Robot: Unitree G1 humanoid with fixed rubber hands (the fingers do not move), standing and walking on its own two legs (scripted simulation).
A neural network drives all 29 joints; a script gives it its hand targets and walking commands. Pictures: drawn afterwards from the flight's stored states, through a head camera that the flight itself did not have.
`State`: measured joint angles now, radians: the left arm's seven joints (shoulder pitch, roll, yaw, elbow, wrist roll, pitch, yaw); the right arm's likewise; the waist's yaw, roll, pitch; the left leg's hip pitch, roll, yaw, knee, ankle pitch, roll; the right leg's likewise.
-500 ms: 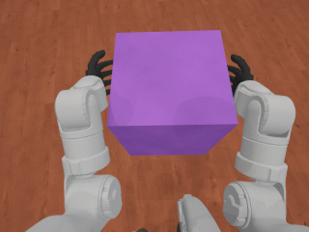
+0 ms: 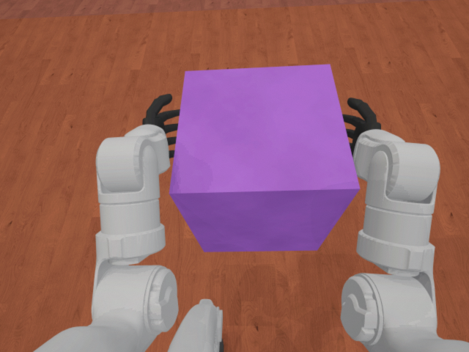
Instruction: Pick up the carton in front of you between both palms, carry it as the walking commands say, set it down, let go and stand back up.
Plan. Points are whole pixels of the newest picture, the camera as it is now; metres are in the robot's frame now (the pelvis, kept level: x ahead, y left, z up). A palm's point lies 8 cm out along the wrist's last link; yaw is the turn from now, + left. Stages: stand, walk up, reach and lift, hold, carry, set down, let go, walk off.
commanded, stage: carry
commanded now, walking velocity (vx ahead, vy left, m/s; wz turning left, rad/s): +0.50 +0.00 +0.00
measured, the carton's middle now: (258, 170) +0.38 +0.02 +0.08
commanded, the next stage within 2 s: none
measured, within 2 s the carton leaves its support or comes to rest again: neither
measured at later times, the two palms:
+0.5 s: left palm (193, 8) +0.70 +0.16 +0.20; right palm (348, 12) +0.68 -0.14 +0.20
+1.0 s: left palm out of the picture +0.99 +0.17 +0.22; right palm out of the picture +0.99 -0.13 +0.22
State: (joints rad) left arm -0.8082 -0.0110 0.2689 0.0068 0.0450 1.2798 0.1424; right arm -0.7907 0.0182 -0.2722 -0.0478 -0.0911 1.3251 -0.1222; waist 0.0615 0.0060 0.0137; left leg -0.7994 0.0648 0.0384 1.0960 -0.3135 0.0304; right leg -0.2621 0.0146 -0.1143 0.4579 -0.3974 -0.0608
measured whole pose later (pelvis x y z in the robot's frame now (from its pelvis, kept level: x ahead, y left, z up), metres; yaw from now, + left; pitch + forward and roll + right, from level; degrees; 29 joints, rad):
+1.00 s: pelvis +0.61 +0.02 +0.05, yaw -1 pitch +5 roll +1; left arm -0.82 0.00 0.27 0.06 0.06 1.30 0.14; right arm -0.82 -0.01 -0.27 0.04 -0.06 1.34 -0.13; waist 0.02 -0.01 -0.05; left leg -0.68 0.04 0.12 0.72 -0.27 0.05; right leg -0.15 -0.03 -0.09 0.47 -0.51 0.00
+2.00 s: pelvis +1.20 +0.04 +0.10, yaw -1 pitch +4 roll +1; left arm -0.82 0.04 0.28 0.16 0.05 1.31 0.13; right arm -0.83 0.01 -0.23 0.17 -0.08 1.31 -0.13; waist -0.05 -0.03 -0.06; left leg -0.57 0.00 0.16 0.71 -0.31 0.09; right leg -0.33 -0.04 -0.01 1.06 -0.50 -0.01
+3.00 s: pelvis +1.78 +0.04 +0.17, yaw -1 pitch +4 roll +0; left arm -0.83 0.03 0.28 0.14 0.07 1.33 0.13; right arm -0.78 0.00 -0.22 0.12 -0.05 1.31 -0.14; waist -0.07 -0.03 -0.02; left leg -0.46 0.00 0.15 0.61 -0.33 0.08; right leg -0.60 -0.02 -0.01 1.33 -0.42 -0.04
